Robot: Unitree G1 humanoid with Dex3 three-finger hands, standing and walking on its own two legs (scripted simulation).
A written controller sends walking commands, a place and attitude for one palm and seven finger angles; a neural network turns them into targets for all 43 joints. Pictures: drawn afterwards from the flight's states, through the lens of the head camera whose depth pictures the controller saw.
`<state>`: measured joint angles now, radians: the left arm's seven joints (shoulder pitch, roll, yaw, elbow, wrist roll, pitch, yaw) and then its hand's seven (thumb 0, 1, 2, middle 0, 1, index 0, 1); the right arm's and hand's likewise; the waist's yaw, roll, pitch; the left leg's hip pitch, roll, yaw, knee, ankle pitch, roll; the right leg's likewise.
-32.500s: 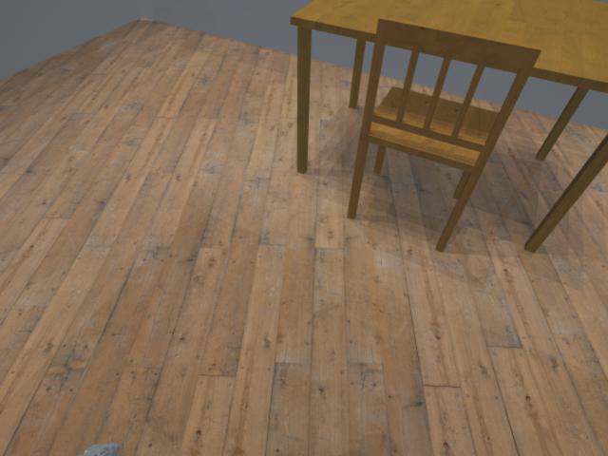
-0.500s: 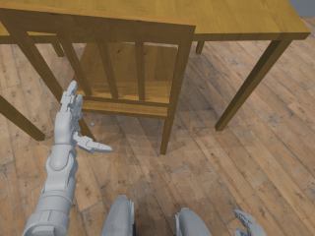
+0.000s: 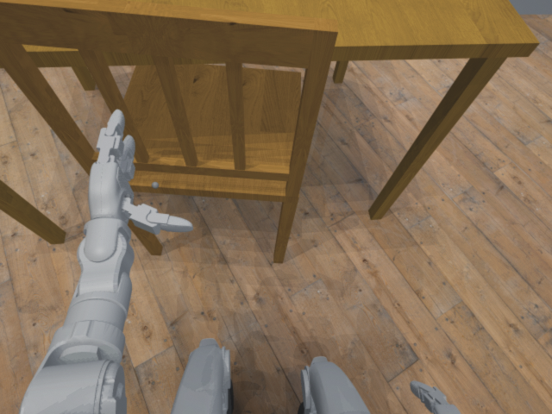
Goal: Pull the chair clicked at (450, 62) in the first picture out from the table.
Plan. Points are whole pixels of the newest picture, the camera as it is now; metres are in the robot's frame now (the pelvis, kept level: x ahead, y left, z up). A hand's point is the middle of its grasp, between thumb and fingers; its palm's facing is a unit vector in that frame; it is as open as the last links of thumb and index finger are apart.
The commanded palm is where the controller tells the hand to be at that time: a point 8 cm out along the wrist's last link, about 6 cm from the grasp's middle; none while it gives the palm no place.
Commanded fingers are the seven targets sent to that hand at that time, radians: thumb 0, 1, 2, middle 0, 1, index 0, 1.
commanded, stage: push the fingers through the gap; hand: left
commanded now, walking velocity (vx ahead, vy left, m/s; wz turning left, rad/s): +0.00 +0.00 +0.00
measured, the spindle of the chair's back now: (179, 118) +0.56 +0.15 +0.02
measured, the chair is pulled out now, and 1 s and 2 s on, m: -0.08 -0.08 -0.08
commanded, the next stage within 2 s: hook a spindle and tug to test in 0.60 s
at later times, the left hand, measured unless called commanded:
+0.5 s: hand (155, 173) +0.45 +0.17 +0.02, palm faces +0.10 -0.99 -0.03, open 16.9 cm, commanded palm +0.42 +0.22 +0.03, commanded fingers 0.00 -0.50 0.30 -0.06 -0.08 -0.06 -0.08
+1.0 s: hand (158, 176) +0.45 +0.17 +0.03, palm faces +0.09 -1.00 -0.02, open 15.9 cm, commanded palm +0.42 +0.21 +0.03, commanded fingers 0.00 -0.44 0.32 -0.34 -0.96 -0.34 -0.96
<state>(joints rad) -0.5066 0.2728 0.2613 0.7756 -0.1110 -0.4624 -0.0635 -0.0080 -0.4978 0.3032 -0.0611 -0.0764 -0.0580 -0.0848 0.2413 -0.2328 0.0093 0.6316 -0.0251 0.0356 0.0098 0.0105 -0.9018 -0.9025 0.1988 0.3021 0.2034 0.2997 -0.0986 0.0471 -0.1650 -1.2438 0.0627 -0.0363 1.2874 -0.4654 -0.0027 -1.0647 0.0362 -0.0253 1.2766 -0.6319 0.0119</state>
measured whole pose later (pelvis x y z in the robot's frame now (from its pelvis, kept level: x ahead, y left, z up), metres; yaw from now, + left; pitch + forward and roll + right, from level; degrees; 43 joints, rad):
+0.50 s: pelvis +0.00 +0.00 +0.00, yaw -1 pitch +25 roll -4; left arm -0.59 0.31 0.32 0.88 -0.10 -0.49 -0.08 -0.01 -0.50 0.30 -0.06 -0.08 -0.06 -0.09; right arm 0.28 -0.24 0.01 0.65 -0.03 0.08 0.02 0.01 -0.90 -0.90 0.20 0.30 0.20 0.30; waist -0.12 0.05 -0.16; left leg -1.26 0.07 -0.03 1.29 -0.46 0.00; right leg -1.09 0.04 -0.02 1.28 -0.63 0.01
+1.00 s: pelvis +0.00 +0.00 +0.00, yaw +0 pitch +24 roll -4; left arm -0.59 0.28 0.29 0.89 -0.09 -0.50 -0.07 -0.01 -0.50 0.30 -0.18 -0.46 -0.18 -0.47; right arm 0.25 -0.23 0.01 0.63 -0.03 0.07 0.03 0.01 -0.90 -0.90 0.20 0.30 0.20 0.30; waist -0.11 0.05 -0.17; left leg -1.25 0.06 -0.04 1.29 -0.46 0.00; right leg -1.07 0.04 -0.03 1.27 -0.63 0.01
